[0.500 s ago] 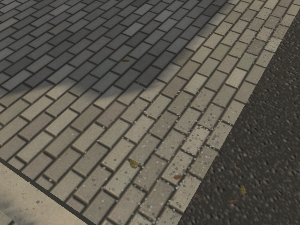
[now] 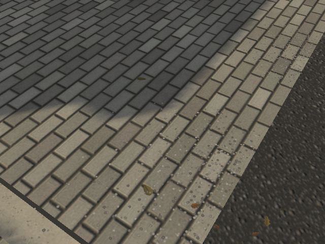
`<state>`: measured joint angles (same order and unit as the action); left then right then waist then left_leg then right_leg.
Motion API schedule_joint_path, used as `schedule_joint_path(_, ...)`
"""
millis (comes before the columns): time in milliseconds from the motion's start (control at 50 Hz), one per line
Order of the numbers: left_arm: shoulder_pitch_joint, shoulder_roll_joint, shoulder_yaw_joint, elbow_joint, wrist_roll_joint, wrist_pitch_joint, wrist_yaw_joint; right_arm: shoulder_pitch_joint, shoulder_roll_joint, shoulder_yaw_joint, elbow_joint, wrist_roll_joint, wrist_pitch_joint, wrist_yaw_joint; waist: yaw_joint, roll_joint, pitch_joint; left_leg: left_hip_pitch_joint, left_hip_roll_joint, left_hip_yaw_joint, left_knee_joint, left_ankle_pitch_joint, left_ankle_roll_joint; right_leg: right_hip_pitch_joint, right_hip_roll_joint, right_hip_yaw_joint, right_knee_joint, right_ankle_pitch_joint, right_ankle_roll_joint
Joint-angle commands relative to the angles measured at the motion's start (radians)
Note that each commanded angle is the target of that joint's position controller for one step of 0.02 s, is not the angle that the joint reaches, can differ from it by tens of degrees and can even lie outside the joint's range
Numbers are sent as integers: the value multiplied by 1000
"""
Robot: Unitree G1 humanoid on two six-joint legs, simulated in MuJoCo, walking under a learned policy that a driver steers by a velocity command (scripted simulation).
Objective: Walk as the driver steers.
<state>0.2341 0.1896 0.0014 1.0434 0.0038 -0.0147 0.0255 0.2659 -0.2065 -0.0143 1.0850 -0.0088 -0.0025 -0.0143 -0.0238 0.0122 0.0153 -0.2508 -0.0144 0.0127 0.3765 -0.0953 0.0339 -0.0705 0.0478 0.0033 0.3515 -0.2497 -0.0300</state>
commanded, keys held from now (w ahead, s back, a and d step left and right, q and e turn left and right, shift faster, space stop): w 0.58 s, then w+q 0.12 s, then q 0.30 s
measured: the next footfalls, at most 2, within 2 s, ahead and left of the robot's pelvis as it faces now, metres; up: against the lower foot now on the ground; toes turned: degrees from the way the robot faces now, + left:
right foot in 0.80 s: +0.47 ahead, -0.08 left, -0.05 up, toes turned +2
left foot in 1.30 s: +0.48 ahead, +0.11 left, -0.05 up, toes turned +26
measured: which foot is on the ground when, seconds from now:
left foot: down 0.00-0.80, up 0.82-1.00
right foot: down 0.00-0.30, up 0.32-0.78, down 0.80-1.00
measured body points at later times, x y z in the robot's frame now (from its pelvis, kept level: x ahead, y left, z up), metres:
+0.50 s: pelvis +0.13 +0.04 +0.00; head +0.14 +0.05 +0.45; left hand +0.22 +0.29 -0.14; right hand +0.08 -0.20 -0.14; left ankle +0.07 +0.10 -0.74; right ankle +0.16 -0.10 -0.69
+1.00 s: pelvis +0.38 -0.02 -0.05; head +0.44 -0.03 +0.40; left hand +0.43 +0.25 -0.17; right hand +0.46 -0.28 -0.21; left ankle +0.34 +0.11 -0.70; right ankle +0.43 -0.08 -0.79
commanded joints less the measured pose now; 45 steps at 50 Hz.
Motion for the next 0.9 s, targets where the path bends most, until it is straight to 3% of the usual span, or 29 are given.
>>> schedule_joint_path(20,62,88,16,0,6,-8,2,17,-112,-23,-13,-1,-3,-4,14,11,9,55,68,-126,-71,-262,22,-120,-72,80,-75,-136,-32)
schedule_joint_path(60,77,97,21,-5,17,-5,-3,16,-136,-38,-15,-5,8,1,18,11,55,-17,51,-131,-64,-491,48,-173,-61,87,-63,-331,-56)
schedule_joint_path(80,90,93,21,-6,19,-6,-5,4,-124,-39,-23,-6,10,4,24,1,86,-49,50,-135,-57,-523,57,-192,-69,103,-68,-375,-67)
schedule_joint_path(120,126,95,26,1,16,-17,-5,-26,-85,-37,-41,-9,2,11,36,-53,99,-92,27,-103,22,-434,54,-167,-116,175,-117,-386,-92)
schedule_joint_path(160,149,147,49,14,19,-34,-1,-75,-58,-35,-63,-22,-17,22,43,-145,104,-156,-30,27,214,-206,31,-103,-237,314,-219,-368,-148)
schedule_joint_path(200,135,160,60,15,18,-47,-1,-79,-73,-39,-87,-29,-41,29,16,-149,133,-177,34,15,243,-216,39,-112,-311,356,-218,-296,-179)
schedule_joint_path(240,113,133,60,9,18,-54,-5,-31,-73,-44,-75,-21,-56,31,-16,-122,144,-80,18,39,144,-252,45,-128,-264,275,-145,-178,-160)
schedule_joint_path(260,99,128,61,2,17,-56,-6,52,-75,-50,-45,-17,-62,30,-48,-101,127,45,0,42,92,-256,49,-184,-223,227,-76,-131,-145)
schedule_joint_path(280,81,91,51,-17,10,-61,-12,163,-116,-66,-9,-15,-70,24,-90,3,89,221,44,-75,11,-309,79,-308,-151,148,61,-57,-110)
schedule_joint_path(300,21,48,42,-63,6,-69,-22,295,-186,-90,34,-12,-71,17,-134,221,62,381,200,-359,-143,-427,167,-483,-13,-26,356,-79,-50)
schedule_joint_path(320,-27,117,60,-88,25,-67,-26,323,-177,-88,42,-12,-68,20,-128,182,74,401,321,-532,-209,-413,222,-606,-10,-19,559,-195,-48)
schedule_joint_path(340,-24,122,66,-85,33,-67,-32,242,-148,-77,13,-17,-69,20,-75,65,94,337,326,-488,-213,-399,230,-625,-68,32,643,-149,-60)
schedule_joint_path(380,0,82,62,-69,26,-73,-48,146,-117,-65,-25,-16,-80,15,-15,-1,101,255,301,-395,-260,-316,205,-594,-122,47,644,-43,-59)
schedule_joint_path(420,-8,80,66,-67,35,-64,-56,135,-82,-49,-20,-13,-98,7,7,5,85,247,253,-285,-272,-150,174,-568,-139,44,608,46,-35)
schedule_joint_path(460,-29,78,69,-74,35,-52,-61,170,-87,-45,-5,-9,-107,1,13,23,76,263,219,-203,-264,1,168,-582,-130,15,569,103,-12)
schedule_joint_path(560,-212,59,59,-147,22,-39,-62,203,-78,-32,11,-8,-102,-4,-11,50,103,238,169,-94,-236,192,163,-574,-108,-35,345,269,14)
schedule_joint_path(640,-335,68,52,-206,16,-42,-62,242,-90,-33,26,-9,-99,-8,-47,43,137,251,178,-113,-217,239,157,-529,-103,-37,188,370,-6)
schedule_joint_path(720,-356,98,58,-236,14,-57,-49,235,-117,-45,29,-19,-87,-15,-47,21,138,339,185,-143,-113,389,140,-473,-87,-21,79,338,-28)
schedule_joint_path(740,-307,107,61,-221,17,-66,-43,232,-124,-47,30,-21,-83,-18,-33,25,114,344,169,-143,-44,496,122,-393,-61,-28,53,322,-34)
schedule_joint_path(760,-197,129,71,-184,20,-80,-36,223,-140,-53,29,-23,-80,-19,4,29,62,343,144,-142,86,594,102,-272,-37,-30,38,321,-44)
schedule_joint_path(780,-30,148,81,-127,24,-97,-28,203,-156,-57,22,-11,-74,-19,75,13,-15,296,99,-119,286,570,78,-81,-49,-33,-38,445,-54)
schedule_joint_path(800,109,201,96,-88,46,-113,-20,184,-124,-54,2,11,-73,-19,114,-24,-103,80,26,-96,541,267,59,195,-159,17,36,766,-57)
schedule_joint_path(820,195,247,97,-91,73,-117,-26,277,-7,-39,-11,36,-67,-32,77,-204,-275,-253,-93,-30,952,-634,44,555,-460,206,309,1510,-120)
schedule_joint_path(840,221,242,96,-119,25,-98,-39,324,-82,-54,-25,79,-64,-44,95,-181,-488,-317,-75,-88,1041,-606,43,634,-567,329,287,1514,-208)
schedule_joint_path(860,109,186,86,-155,21,-84,-33,259,-120,-67,-21,56,-54,-45,70,-109,-400,-318,-14,-89,1007,-476,26,465,-507,275,186,1222,-202)
schedule_joint_path(880,25,129,68,-168,26,-78,-21,181,-108,-70,-37,23,-46,-34,51,-98,-236,-330,10,-66,951,-398,6,282,-443,203,112,1044,-173)
schedule_joint_path(900,11,102,56,-165,29,-77,-7,124,-101,-77,-52,-5,-35,-19,43,-85,-150,-318,30,-66,926,-338,-7,152,-401,153,59,975,-147)
Keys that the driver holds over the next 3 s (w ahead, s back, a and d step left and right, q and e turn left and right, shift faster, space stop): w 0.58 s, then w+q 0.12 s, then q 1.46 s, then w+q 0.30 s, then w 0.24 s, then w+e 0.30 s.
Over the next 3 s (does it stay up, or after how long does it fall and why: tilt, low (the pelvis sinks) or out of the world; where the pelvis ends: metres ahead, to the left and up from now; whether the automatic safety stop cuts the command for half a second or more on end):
stays up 0.63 0.25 -0.04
